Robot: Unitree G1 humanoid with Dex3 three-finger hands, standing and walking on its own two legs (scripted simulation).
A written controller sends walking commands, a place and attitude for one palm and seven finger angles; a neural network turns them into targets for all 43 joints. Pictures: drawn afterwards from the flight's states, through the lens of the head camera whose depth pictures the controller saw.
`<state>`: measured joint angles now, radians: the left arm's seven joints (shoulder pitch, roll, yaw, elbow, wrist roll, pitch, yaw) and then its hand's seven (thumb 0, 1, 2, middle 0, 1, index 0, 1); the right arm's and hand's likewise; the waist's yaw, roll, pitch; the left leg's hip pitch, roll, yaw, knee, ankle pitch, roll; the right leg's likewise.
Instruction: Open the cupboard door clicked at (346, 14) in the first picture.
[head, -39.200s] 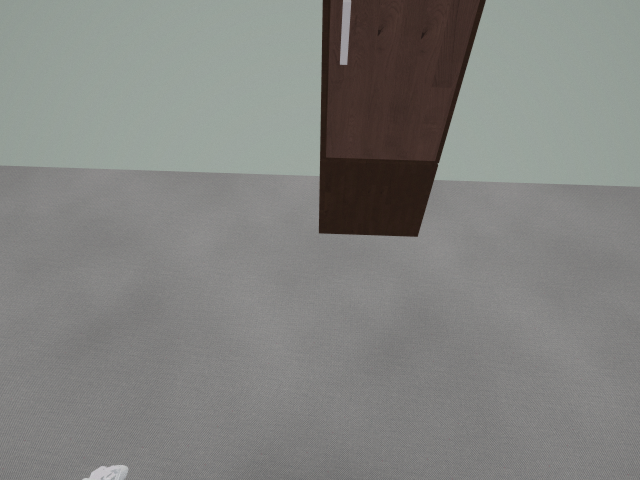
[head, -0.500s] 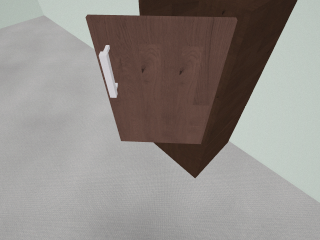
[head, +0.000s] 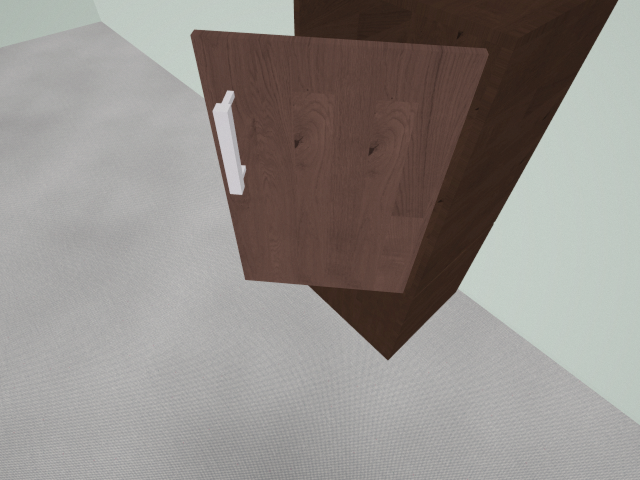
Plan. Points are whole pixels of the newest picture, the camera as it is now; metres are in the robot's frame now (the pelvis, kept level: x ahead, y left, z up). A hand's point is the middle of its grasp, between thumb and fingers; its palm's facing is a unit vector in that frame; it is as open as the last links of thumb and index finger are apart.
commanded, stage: look again from close up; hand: left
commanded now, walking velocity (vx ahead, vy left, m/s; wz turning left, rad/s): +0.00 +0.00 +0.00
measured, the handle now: (233, 145) +0.57 +0.18 +0.09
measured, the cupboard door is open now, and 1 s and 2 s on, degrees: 42 42 42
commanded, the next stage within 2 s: raise the hand with hooked fingers in 0.44 s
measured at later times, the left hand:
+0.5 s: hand out of the picture +0.05 +0.21 -0.17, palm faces +0.01 -0.97 -0.25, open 7.4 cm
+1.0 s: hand (133, 467) +0.14 +0.23 -0.04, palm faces +0.04 -1.00 +0.01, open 8.8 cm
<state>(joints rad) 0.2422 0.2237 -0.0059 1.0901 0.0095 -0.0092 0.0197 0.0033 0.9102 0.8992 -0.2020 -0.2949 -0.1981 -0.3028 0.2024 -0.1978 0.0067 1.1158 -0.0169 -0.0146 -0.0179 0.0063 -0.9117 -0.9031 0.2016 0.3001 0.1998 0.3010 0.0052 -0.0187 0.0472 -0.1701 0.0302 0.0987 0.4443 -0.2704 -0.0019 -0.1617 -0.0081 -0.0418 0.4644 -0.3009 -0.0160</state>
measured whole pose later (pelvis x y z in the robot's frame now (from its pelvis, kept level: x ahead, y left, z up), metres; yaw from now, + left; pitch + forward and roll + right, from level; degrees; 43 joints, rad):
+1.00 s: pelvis -0.06 -0.02 -0.08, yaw +3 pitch +10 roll -1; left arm 0.26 0.27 0.31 0.28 -0.39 -0.46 -0.53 0.01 0.56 0.75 -0.23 -0.51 -0.23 -0.52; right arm 0.18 -0.30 -0.03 0.55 0.04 -0.28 -0.06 0.01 -0.91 -0.90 0.20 0.30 0.20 0.30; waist 0.04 -0.01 -0.09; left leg -0.79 0.06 0.01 1.08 -0.47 -0.02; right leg -0.74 -0.02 -0.12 1.07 -0.51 -0.05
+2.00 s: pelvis -0.04 +0.01 -0.02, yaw +4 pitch +2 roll -2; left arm -0.04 0.43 0.40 0.29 -0.35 -0.10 -0.53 -0.01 -0.48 0.31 -0.30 -1.18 -0.30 -1.19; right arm 0.26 -0.26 0.08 0.59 0.05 -0.25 -0.10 0.01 -0.90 -0.90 0.21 0.30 0.20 0.30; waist 0.03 0.03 -0.04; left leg -0.41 0.03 0.03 0.70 -0.33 0.02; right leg -0.34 -0.02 -0.11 0.64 -0.34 0.00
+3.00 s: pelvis -0.04 +0.00 -0.01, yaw +4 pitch +3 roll -1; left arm -0.32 0.44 0.36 0.55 -0.31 -0.10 -0.52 -0.01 -0.50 0.30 -0.30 -1.20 -0.30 -1.20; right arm 0.26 -0.28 0.07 0.63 0.07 -0.21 -0.12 0.01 -0.91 -0.90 0.21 0.30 0.20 0.30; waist 0.01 0.03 -0.03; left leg -0.39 0.03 0.02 0.63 -0.29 0.00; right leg -0.33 -0.01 -0.11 0.60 -0.32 -0.02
